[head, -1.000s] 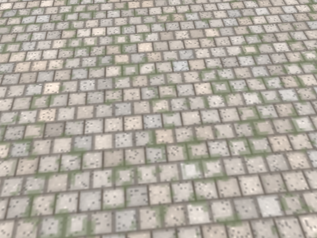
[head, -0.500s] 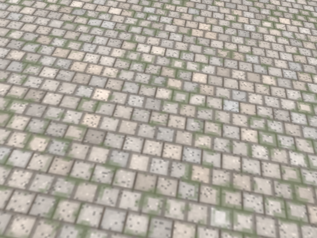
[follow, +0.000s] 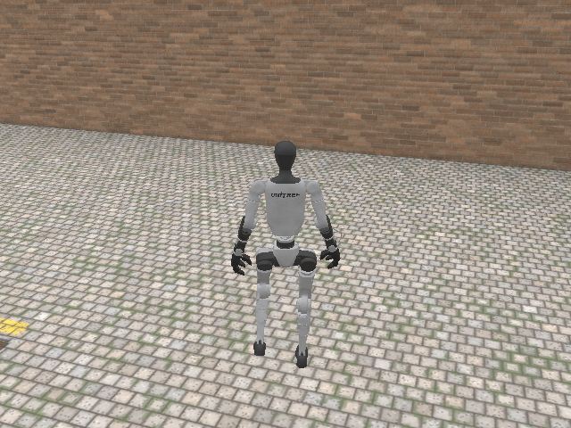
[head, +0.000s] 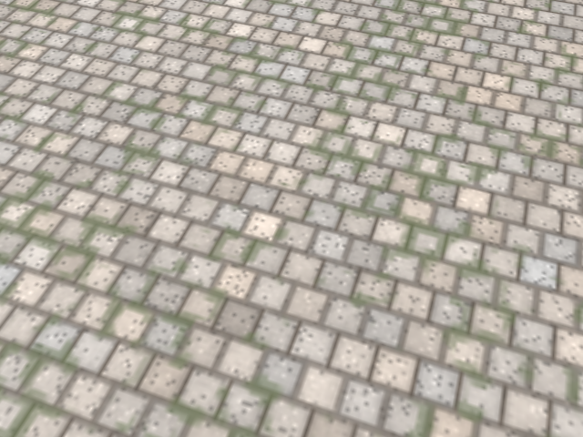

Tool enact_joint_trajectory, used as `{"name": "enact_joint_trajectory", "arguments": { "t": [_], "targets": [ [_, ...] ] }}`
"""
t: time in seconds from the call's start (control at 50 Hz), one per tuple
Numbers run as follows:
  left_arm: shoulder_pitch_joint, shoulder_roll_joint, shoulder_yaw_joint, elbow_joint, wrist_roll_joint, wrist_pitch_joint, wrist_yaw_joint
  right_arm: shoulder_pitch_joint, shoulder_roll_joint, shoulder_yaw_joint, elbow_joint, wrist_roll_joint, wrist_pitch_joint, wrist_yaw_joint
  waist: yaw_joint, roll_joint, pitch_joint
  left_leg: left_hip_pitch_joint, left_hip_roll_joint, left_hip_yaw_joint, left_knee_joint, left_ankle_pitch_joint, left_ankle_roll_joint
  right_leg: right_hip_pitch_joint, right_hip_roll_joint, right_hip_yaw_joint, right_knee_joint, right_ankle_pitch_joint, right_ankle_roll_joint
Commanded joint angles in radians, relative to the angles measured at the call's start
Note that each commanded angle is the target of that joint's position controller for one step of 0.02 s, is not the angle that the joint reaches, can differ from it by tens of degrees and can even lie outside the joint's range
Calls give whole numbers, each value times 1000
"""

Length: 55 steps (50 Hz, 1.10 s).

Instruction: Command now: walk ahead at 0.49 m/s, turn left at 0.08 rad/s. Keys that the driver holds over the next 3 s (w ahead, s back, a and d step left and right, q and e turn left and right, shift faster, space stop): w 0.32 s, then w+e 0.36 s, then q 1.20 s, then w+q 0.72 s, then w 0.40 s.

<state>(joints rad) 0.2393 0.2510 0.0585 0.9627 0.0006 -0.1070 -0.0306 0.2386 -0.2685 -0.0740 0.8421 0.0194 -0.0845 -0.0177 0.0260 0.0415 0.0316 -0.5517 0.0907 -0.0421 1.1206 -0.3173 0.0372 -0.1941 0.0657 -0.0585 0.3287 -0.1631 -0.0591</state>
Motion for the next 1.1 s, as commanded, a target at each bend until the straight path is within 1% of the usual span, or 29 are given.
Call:
{"name": "enact_joint_trajectory", "arguments": {
  "t": [0.02,0.1,0.16,0.2,0.24,0.26,0.28,0.3,0.32,0.34,0.36,0.38,0.42,0.46,0.52,0.6,0.68,0.74,0.78,0.8,0.82,0.84,0.86,0.88,0.9,0.92,0.94,1.0,1.1],
  "targets": [
    [-31,140,23,-48,-6,-15,15,-4,-37,-5,-74,-13,-2,1,-31,-96,2,-110,71,-22,-130,95,-26,28,-298,243,-219,184,-203],
    [21,164,26,-38,-18,-3,26,-160,-18,14,-113,-12,-10,18,14,-90,21,-32,23,39,-436,352,-33,8,-227,116,-222,228,-148],
    [102,177,27,-11,-29,6,26,-255,-29,18,-145,0,-13,33,50,-92,34,-18,-6,49,-541,400,-28,87,-259,124,-200,204,-138],
    [127,184,29,2,-30,19,27,-289,-50,15,-168,2,-14,43,44,-97,41,-38,-14,37,-584,348,-5,177,-301,136,-159,239,-124],
    [121,201,34,3,-28,32,31,-259,-81,4,-170,1,-16,50,7,-112,14,23,-36,48,-610,274,22,240,-323,135,-85,368,-103],
    [102,207,35,-1,-27,39,32,-181,-107,-10,-151,-1,-16,50,-44,-120,-35,136,-65,73,-630,258,43,244,-305,111,15,517,-85],
    [98,187,27,-7,-21,45,33,-25,-151,-34,-102,-3,-15,44,-115,-109,-129,349,-85,90,-634,265,73,193,-257,75,198,598,-59],
    [105,147,7,-34,1,45,35,160,-225,-57,-67,-15,-11,33,-177,-9,-276,649,85,-96,-596,289,137,-5,-200,31,508,363,-23],
    [237,4,-33,-42,-4,23,25,206,-303,-69,-43,-21,-7,39,-102,266,-410,964,313,-592,-720,92,308,-392,-13,43,858,-315,33],
    [182,116,-10,-25,-32,3,19,206,-190,-42,-52,-15,-8,41,-143,169,-400,950,310,-674,-801,-28,287,-508,-50,179,977,-418,19],
    [83,171,6,-57,-57,-8,17,121,-151,-27,-65,-16,-12,36,-136,119,-238,817,280,-508,-817,20,236,-570,-96,172,995,-340,2],
    [34,164,6,-65,-56,-8,23,46,-128,-19,-77,-22,-16,34,-106,42,-162,673,242,-379,-840,121,208,-536,-148,152,954,-248,2],
    [37,141,16,-57,-36,16,29,-34,-79,-5,-76,-35,-28,38,-42,39,-84,482,182,-215,-910,225,173,-434,-203,163,855,-150,10],
    [63,95,12,-49,-36,44,30,-40,-76,-8,-59,-34,-41,40,-17,36,-60,410,169,-133,-968,261,174,-391,-209,164,816,-115,21],
    [5,85,15,-78,-31,62,31,-22,-103,-17,-34,-41,-48,26,-14,13,-12,406,168,-28,-1010,323,173,-476,-206,192,723,4,39],
    [-90,73,13,-113,-19,53,12,-10,-121,-20,-18,-37,-42,9,-36,8,15,426,131,119,-1026,358,134,-478,-185,147,498,223,47],
    [-230,49,-2,-176,-15,50,-10,66,-146,-28,15,-25,-25,-3,-94,-15,60,524,159,188,-1010,386,122,-498,-172,74,352,256,31],
    [-278,36,-9,-217,-2,43,-22,119,-144,-24,60,-9,6,0,-87,-8,73,593,180,178,-894,694,124,-456,-122,28,259,129,3],
    [-194,82,8,-203,3,35,-24,96,-176,-28,70,3,19,-1,-22,52,-4,636,175,148,-765,956,102,-314,-70,-5,218,77,-27],
    [-69,122,27,-162,6,29,-19,67,-182,-27,71,9,24,0,52,52,-76,630,137,155,-632,993,71,-155,-40,-19,142,169,-50],
    [38,198,51,-127,17,28,-4,87,-173,-21,70,4,19,1,92,17,-160,508,81,169,-462,857,22,88,-98,33,135,499,-81],
    [157,285,64,-107,48,35,18,107,-103,6,38,-31,4,9,102,-157,-335,199,-39,177,-99,254,-43,472,-362,290,266,1036,-198],
    [153,245,40,-117,48,44,25,232,-22,27,81,-12,-7,19,49,-273,-543,57,-145,-46,168,-442,-77,646,-553,527,262,1312,-347],
    [128,220,42,-130,24,55,20,203,-128,-5,92,30,-4,20,78,-189,-540,35,-102,-128,211,-415,-78,548,-509,438,190,1068,-340],
    [22,188,35,-145,6,56,21,92,-144,-12,59,45,5,13,57,-157,-353,-64,-50,-65,179,-366,-74,406,-453,328,136,827,-282],
    [-54,138,22,-148,2,51,24,48,-117,-11,59,29,22,-2,24,-89,-222,-72,-11,-35,109,-290,-81,240,-398,257,73,648,-228],
    [-105,95,10,-148,4,47,26,57,-104,-17,69,14,49,-16,-12,-96,-157,-6,13,-22,63,-232,-89,95,-366,194,21,545,-197],
    [-181,118,22,-147,36,45,32,113,-59,-18,58,3,98,-31,-71,-144,-111,124,8,18,14,-130,-104,-116,-353,85,-77,425,-198],
    [-197,152,35,-132,24,64,71,19,-72,-22,-14,-6,110,-22,-54,-150,-116,101,35,34,-187,41,-90,-68,-370,2,-123,224,-189]
  ]
}}
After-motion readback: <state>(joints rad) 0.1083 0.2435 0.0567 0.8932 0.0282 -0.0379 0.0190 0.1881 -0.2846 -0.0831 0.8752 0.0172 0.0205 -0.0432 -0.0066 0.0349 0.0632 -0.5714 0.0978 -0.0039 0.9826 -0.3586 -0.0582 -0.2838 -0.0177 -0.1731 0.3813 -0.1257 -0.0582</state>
